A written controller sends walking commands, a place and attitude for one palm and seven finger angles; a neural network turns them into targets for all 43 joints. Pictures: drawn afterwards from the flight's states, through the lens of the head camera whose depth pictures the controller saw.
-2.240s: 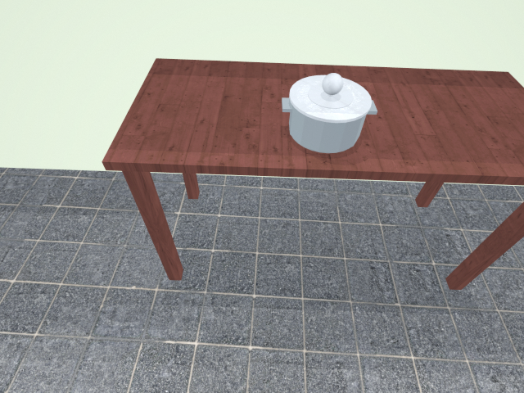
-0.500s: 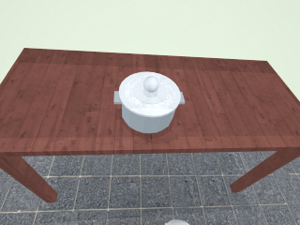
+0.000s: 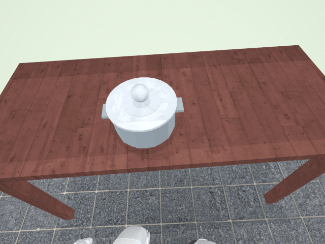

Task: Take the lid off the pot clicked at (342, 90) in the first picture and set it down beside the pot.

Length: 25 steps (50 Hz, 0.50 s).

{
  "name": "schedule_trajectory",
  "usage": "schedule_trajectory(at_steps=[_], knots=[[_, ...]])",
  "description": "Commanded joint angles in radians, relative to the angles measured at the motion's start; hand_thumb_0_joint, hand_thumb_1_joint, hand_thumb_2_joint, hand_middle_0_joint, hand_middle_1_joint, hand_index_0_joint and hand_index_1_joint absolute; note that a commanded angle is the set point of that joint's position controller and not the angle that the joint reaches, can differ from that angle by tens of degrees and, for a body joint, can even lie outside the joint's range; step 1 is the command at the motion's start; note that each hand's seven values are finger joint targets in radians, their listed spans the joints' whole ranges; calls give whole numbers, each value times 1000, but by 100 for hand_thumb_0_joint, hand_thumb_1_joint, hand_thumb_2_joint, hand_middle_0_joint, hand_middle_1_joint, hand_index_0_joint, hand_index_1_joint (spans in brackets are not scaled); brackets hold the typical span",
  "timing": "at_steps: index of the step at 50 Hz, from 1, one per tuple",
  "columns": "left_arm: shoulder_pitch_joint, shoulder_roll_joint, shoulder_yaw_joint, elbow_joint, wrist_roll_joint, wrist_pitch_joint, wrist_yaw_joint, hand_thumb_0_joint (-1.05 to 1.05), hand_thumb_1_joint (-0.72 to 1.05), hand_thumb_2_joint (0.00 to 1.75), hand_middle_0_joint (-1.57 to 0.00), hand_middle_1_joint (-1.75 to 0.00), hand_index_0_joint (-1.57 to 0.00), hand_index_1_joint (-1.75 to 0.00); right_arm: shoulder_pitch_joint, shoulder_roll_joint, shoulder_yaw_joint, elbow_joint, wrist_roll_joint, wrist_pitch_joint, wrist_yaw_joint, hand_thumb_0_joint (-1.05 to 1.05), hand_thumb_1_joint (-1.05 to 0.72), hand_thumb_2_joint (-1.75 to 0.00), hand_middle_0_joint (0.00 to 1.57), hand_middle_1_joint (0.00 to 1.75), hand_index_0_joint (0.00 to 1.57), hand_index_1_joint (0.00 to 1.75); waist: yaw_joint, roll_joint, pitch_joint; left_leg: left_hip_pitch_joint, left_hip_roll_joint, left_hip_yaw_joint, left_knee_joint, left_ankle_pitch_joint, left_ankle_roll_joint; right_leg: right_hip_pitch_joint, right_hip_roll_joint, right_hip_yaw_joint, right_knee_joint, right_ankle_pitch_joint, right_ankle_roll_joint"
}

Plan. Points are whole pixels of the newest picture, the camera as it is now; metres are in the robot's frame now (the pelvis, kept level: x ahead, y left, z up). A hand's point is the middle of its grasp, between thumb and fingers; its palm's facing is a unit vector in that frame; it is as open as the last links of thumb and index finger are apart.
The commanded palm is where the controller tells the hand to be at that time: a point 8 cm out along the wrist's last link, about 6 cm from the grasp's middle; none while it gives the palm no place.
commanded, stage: come to a stop and stand still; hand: left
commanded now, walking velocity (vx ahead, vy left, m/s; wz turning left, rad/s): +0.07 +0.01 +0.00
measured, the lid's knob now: (140, 93) +0.48 +0.09 +0.08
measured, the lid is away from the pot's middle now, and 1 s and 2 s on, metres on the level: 0.00 0.00 0.00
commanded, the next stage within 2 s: look again from close up in 0.90 s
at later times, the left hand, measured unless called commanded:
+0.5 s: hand out of the picture -0.06 +0.26 -0.18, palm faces +0.04 -0.98 -0.20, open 7.3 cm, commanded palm none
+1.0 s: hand out of the picture -0.09 +0.22 -0.17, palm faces +0.03 -0.99 -0.13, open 7.3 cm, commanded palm none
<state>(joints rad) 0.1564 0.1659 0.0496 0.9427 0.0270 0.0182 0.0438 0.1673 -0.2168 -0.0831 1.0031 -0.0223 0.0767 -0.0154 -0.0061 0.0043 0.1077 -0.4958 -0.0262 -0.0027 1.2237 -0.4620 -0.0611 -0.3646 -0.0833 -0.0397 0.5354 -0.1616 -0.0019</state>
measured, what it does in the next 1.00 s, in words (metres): steps on the spot: left foot, then right foot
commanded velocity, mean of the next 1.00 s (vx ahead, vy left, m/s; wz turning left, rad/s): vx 0.00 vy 0.00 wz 0.00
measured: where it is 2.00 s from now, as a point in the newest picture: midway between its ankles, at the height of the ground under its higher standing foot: outside the picture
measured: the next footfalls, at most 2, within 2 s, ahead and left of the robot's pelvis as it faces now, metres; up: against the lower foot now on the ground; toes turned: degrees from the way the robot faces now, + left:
left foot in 0.18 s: -0.01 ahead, +0.14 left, +0.00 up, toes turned +2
right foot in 0.52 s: -0.06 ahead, -0.04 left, +0.00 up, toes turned -1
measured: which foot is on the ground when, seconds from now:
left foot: up 0.00-0.16, down 0.18-1.00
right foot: down 0.00-0.18, up 0.20-0.50, down 0.52-1.00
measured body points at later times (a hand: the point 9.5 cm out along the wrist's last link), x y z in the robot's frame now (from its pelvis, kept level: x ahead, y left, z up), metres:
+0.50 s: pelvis -0.05 +0.07 +0.00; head -0.04 +0.09 +0.45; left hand -0.06 +0.31 -0.16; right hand -0.04 -0.15 -0.15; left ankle -0.05 +0.14 -0.73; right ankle -0.10 -0.05 -0.72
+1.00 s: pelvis -0.07 +0.07 +0.01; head -0.07 +0.08 +0.46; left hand -0.09 +0.27 -0.16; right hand -0.10 -0.14 -0.15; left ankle -0.05 +0.14 -0.73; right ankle -0.10 -0.04 -0.73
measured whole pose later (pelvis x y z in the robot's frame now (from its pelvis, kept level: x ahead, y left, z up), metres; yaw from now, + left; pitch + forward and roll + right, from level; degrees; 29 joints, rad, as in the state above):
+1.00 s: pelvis -0.07 +0.07 +0.01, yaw -1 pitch -1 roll +0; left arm 0.34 0.11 0.00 1.16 0.02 -0.01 0.04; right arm 0.33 -0.11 -0.01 1.17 -0.01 0.00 -0.03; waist -0.01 -0.02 -0.01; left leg -0.19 -0.06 0.07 0.37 -0.17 0.08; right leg -0.12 0.00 0.00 0.40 -0.26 0.00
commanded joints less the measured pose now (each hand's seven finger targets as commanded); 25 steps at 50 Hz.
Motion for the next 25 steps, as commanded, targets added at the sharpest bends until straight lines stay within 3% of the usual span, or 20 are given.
schedule_trajectory(at_steps=[1, 3, 5, 6, 7, 8, 9, 10, 11, 12, 13, 15, 17, 18, 21, 23, 25], knots=[[78, 227, 55, -58, 16, 0, 18, 0, 90, 90, -20, -30, -20, -30, 77, -25, 1, -51, 2, -21, 14, 0, -90, -90, 20, 30, 20, 30, 33, -188, -174, 72, 28, 14, -219, 19, 11, 110, -224, 222, -213, 70, -172], [75, 241, 58, -60, 21, 10, 11, 0, 90, 90, -20, -30, -20, -30, 82, -17, 7, -52, 8, -33, 20, 0, -90, -90, 20, 30, 20, 30, 45, -258, -168, 146, 23, 51, -372, 8, 25, 71, -211, 231, -240, -91, -162], [63, 240, 57, -70, 20, 15, 7, 0, 90, 90, -20, -30, -20, -30, 145, -18, 8, -42, 12, -42, 21, 0, -90, -90, 20, 30, 20, 30, 15, -238, -150, 269, -2, 77, -548, 65, 42, -4, -183, 237, -260, -190, -130], [50, 237, 56, -68, 14, 20, 5, 0, 90, 90, -20, -30, -20, -30, 204, -12, 12, -21, 13, -46, 19, 0, -90, -90, 20, 30, 20, 30, -11, -219, -152, 363, -15, 95, -679, 142, 50, -47, -155, 213, -239, -244, -94], [49, 216, 50, -66, 9, 26, 2, 0, 90, 90, -20, -30, -20, -30, 237, -15, 16, -13, 14, -51, 15, 0, -90, -90, 20, 30, 20, 30, -26, -158, -132, 410, -7, 83, -786, 168, 54, -86, -114, 175, -183, -300, -57], [66, 177, 38, -66, 4, 31, 0, 0, 90, 90, -20, -30, -20, -30, 242, -54, 10, -18, 10, -57, 10, 0, -90, -90, 20, 30, 20, 30, -28, -15, -132, 404, 72, -13, -884, 97, 74, -135, -49, 124, -45, -337, -23], [78, 105, 30, -79, -7, 36, -3, 0, 90, 90, -20, -30, -20, -30, 197, -127, -3, -50, -4, -61, 8, 0, -90, -90, 20, 30, 20, 30, -25, 289, -58, 279, 271, -297, -1031, -77, 149, -223, 69, 18, 191, -358, 28], [57, 110, 25, -78, -3, 36, 1, 0, 90, 90, -20, -30, -20, -30, 118, -150, 6, -88, -9, -59, -1, 0, -90, -90, 20, 30, 20, 30, -13, 282, 4, 66, 343, -380, -1101, -97, 216, -167, 87, 54, 343, -353, 28], [63, 124, 30, -48, 4, 37, -1, 0, 90, 90, -20, -30, -20, -30, 49, -115, 19, -90, -12, -66, -9, 0, -90, -90, 20, 30, 20, 30, 16, 232, 11, 21, 297, -320, -1109, -61, 215, -126, 70, 115, 423, -279, 22], [101, 125, 38, -20, 9, 40, -6, 0, 90, 90, -20, -30, -20, -30, -2, -92, 26, -87, -7, -69, -15, 0, -90, -90, 20, 30, 20, 30, 50, 211, 11, 36, 252, -251, -1074, 8, 198, -117, 70, 126, 489, -217, 23], [140, 130, 36, -2, 8, 35, -13, 0, 90, 90, -20, -30, -20, -30, -16, -85, 32, -94, -3, -75, -14, 0, -90, -90, 20, 30, 20, 30, 65, 141, -25, 63, 242, -226, -1034, 91, 202, -102, 76, 114, 533, -206, 19], [171, 123, 32, 30, 5, 29, -13, 0, 90, 90, -20, -30, -20, -30, -7, -87, 37, -79, 2, -80, -16, 0, -90, -90, 20, 30, 20, 30, 62, 95, -25, 127, 212, -156, -1019, 176, 204, -97, 69, 89, 530, -190, 30], [166, 114, 20, 36, -1, 22, -12, 0, 90, 90, -20, -30, -20, -30, 57, -81, 38, -50, 3, -80, -21, 0, -90, -90, 20, 30, 20, 30, 31, 115, -53, 244, 212, -164, -993, 236, 219, -101, 64, 60, 419, -227, 31], [151, 108, 16, 40, -1, 20, -13, 0, 90, 90, -20, -30, -20, -30, 80, -71, 40, -37, 5, -81, -23, 0, -90, -90, 20, 30, 20, 30, 17, 104, -35, 266, 224, -174, -995, 261, 230, -101, 58, 51, 374, -246, 30], [141, 79, -4, 53, -6, 13, -8, 0, 90, 90, -20, -30, -20, -30, 170, -65, 41, 11, 1, -83, -32, 0, -90, -90, 20, 30, 20, 30, -13, 117, -66, 368, 249, -223, -977, 386, 240, -33, 46, 39, 156, -299, 19], [174, 71, -9, 79, -12, 7, -4, 0, 90, 90, -20, -30, -20, -30, 195, -58, 45, 33, 4, -87, -31, 0, -90, -90, 20, 30, 20, 30, -5, 64, -82, 362, 248, -227, -948, 479, 234, 69, 49, 45, 0, -233, 8], [243, 66, -15, 127, -13, -6, 3, 0, 90, 90, -20, -30, -20, -30, 193, -47, 51, 49, 15, -92, -31, 0, -90, -90, 20, 30, 20, 30, 17, 20, -120, 318, 203, -190, -891, 449, 177, 224, 29, 68, -197, -34, -3]])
